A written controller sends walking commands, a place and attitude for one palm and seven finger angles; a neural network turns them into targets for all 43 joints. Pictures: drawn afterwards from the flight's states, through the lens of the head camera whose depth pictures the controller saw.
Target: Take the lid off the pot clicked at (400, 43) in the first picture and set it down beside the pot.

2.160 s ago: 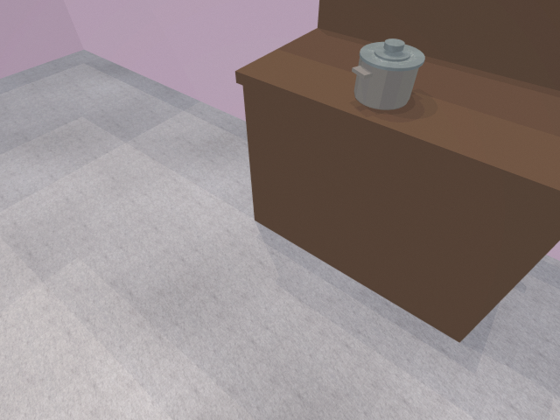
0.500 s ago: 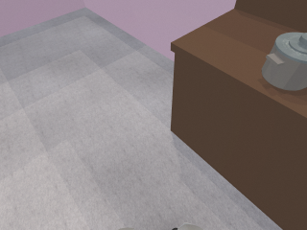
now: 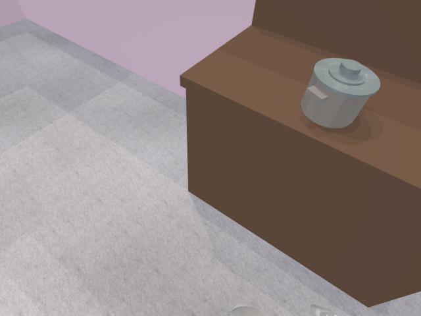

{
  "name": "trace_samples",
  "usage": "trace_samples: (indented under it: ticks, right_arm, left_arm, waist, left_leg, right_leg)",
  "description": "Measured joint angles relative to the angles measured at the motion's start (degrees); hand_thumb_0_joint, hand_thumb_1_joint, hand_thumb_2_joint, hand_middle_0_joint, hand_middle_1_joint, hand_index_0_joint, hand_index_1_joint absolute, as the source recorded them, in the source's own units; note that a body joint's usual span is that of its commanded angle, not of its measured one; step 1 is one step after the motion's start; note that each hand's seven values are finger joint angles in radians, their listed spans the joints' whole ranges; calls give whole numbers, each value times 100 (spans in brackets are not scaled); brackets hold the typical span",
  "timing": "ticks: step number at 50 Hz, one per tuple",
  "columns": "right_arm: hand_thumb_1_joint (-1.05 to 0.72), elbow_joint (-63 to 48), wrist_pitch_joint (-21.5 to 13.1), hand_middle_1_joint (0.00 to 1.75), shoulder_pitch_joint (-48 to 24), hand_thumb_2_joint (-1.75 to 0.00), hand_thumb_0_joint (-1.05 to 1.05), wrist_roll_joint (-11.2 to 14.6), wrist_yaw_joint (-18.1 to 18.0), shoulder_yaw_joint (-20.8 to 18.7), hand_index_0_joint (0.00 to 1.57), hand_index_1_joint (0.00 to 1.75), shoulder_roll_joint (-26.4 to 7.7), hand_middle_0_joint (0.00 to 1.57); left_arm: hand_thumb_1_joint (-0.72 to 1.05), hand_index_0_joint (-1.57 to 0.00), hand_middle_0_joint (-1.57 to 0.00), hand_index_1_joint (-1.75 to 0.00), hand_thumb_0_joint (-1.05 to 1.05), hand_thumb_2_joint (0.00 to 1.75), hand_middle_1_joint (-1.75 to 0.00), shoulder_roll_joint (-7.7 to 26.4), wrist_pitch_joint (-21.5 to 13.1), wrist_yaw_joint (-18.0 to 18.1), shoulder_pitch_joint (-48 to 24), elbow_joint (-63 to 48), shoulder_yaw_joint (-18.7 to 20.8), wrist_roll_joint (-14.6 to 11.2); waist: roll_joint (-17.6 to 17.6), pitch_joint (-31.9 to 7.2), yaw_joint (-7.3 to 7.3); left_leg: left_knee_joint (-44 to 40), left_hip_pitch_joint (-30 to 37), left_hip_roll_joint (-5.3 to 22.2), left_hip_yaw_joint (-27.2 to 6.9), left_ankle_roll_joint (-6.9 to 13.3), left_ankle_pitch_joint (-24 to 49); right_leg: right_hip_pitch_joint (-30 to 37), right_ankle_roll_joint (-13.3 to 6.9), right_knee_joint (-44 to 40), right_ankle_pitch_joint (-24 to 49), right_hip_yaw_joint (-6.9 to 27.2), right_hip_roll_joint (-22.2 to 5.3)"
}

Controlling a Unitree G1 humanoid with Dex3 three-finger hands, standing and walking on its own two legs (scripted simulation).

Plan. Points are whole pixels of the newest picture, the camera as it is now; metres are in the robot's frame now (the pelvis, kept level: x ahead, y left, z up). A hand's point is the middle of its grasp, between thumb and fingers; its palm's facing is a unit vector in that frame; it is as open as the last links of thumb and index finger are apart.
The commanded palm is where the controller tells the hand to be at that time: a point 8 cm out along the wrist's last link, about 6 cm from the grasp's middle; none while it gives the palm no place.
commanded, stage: turn to face it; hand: left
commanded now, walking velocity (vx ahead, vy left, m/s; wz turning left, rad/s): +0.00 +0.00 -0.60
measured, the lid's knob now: (350, 67) +0.69 -0.28 +0.13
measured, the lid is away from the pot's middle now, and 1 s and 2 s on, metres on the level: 0.00 0.00 0.00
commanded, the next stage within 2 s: take the last steps up to it in 0.70 s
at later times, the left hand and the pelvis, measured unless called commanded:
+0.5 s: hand (163, 291) +0.19 +0.12 -0.15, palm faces -0.31 -0.91 -0.26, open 7.4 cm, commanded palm none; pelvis +0.02 -0.04 +0.00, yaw -18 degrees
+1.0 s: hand (169, 292) +0.19 +0.11 -0.17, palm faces -0.46 -0.86 -0.20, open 7.4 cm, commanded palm none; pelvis +0.06 -0.04 +0.00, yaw -28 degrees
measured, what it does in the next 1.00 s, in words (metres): steps on the spot, turning right: right foot, then left foot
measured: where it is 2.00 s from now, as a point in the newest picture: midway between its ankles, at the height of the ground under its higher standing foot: outside the picture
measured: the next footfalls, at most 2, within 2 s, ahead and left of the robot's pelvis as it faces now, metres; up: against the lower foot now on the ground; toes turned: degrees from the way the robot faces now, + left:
right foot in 0.28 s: +0.03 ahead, -0.15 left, +0.00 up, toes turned -16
left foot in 0.66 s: +0.12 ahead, +0.07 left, +0.00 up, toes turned -18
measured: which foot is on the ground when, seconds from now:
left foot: down 0.00-0.28, up 0.30-0.64, down 0.66-1.00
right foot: up 0.00-0.26, down 0.28-0.66, up 0.68-1.00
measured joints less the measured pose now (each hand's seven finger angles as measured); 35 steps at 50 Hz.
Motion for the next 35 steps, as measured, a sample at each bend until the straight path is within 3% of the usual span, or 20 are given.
trace_samples:
  ticks: [2, 4, 8, 11, 13, 14, 15, 17, 20, 25, 31, 33, 35]
  right_arm:
    - [-90, 49, 23, 30, 120, -90, 1, -12, -4, 10, 20, 30, -21, 20]
    - [-90, 101, 27, 30, 216, -90, 1, -15, -7, 4, 20, 30, -54, 20]
    - [-90, 181, 8, 30, 376, -90, 1, -26, 27, -51, 20, 30, -138, 20]
    - [-90, 243, 14, 30, 485, -90, 1, -38, 67, -112, 20, 30, -231, 20]
    - [-90, 276, 33, 30, 603, -90, 1, -23, 91, -156, 20, 30, -311, 20]
    - [-90, 288, 54, 30, 675, -90, 1, -2, 106, -174, 20, 30, -350, 20]
    - [-90, 333, 110, 30, 678, -90, 1, 11, 101, -195, 20, 30, -419, 20]
    - [-90, 453, 235, 30, 638, -90, 1, 28, 47, -222, 20, 30, -518, 20]
    - [-91, 536, 291, 30, 557, -90, 1, 22, 22, -242, 20, 30, -542, 20]
    - [-91, 449, 218, 30, 441, -90, 1, 20, 45, -215, 20, 30, -416, 20]
    - [-91, 349, 109, 30, 388, -90, 1, 50, 45, -141, 20, 30, -188, 20]
    - [-91, 299, 24, 30, 459, -90, 1, 53, 38, -98, 20, 30, -139, 20]
    - [-91, 299, -5, 30, 488, -90, 1, 7, 37, -47, 20, 30, -19, 20]
  left_arm:
    - [91, -19, -20, -30, 0, 90, -30, 70, 27, -38, -34, -45, 24, -2]
    - [91, -19, -20, -30, 0, 90, -30, 102, 63, -61, -64, -70, 29, -10]
    - [91, -19, -19, -30, 0, 90, -30, 82, 128, -90, -178, -53, -21, -19]
    - [91, -19, -19, -30, 0, 90, -30, 24, 110, -117, -317, -54, -84, -26]
    - [91, -19, -19, -30, 0, 90, -30, -5, 37, -132, -402, -100, -138, -28]
    - [91, -19, -19, -30, 0, 90, -30, -1, -39, -123, -440, -137, -166, -19]
    - [91, -19, -19, -30, 0, 90, -30, -58, -107, -86, -520, -144, -191, -32]
    - [91, -19, -20, -30, 0, 90, -30, -181, -182, -7, -605, -196, -240, -66]
    - [91, -20, -20, -30, 0, 90, -30, -302, -168, 77, -607, -239, -275, -68]
    - [90, -20, -20, -30, 0, 90, -30, -381, -135, 92, -559, -177, -335, -33]
    - [90, -20, -20, -30, 0, 90, -30, -387, -69, 91, -473, -129, -310, -21]
    - [90, -20, -20, -30, 0, 90, -30, -369, -35, 99, -411, -130, -277, -52]
    - [90, -20, -20, -30, 0, 90, -30, -295, 16, 98, -407, -92, -218, -74]
  waist:
    - [15, 13, -14]
    - [58, 35, -33]
    - [207, 130, -146]
    - [337, 210, -263]
    - [418, 225, -325]
    - [428, 206, -349]
    - [528, 246, -371]
    - [633, 299, -392]
    - [613, 275, -391]
    - [464, 168, -427]
    - [311, 44, -355]
    - [307, -35, -349]
    - [144, -38, -346]
  left_leg:
    - [-118, 121, 75, 160, -10, 3]
    - [-169, 205, 157, 331, -19, -18]
    - [-81, 295, 367, 651, -84, -157]
    - [187, 265, 555, 878, -192, -357]
    - [551, 157, 697, 986, -300, -578]
    - [936, -26, 768, 1005, -334, -707]
    - [1517, -286, 812, 806, -361, -1077]
    - [2656, -803, 671, 306, -366, -1523]
    - [3429, -1295, 539, 32, -431, -1242]
    - [2952, -1432, 427, -32, -496, -852]
    - [1542, -857, 207, 24, -399, -667]
    - [671, -473, 172, 16, -288, -219]
    - [700, -477, 116, 116, -55, -230]
  right_leg:
    - [-190, 117, 670, 116, -124, -201]
    - [-198, 195, 791, 176, -209, -411]
    - [208, 219, -163, 40, -427, -712]
    - [634, 106, -1060, 21, -576, -737]
    - [1041, -12, -1874, 496, -685, -688]
    - [1169, -229, -2166, 704, -688, -666]
    - [1108, -345, -2064, 653, -697, -591]
    - [1085, -391, -1975, 540, -655, -507]
    - [1221, -368, -2260, 668, -491, -428]
    - [1376, -382, -2623, 876, -220, -347]
    - [1370, -289, -2587, 853, 63, -220]
    - [1258, -220, -2368, 735, 118, -135]
    - [988, -206, -1696, 151, 132, -172]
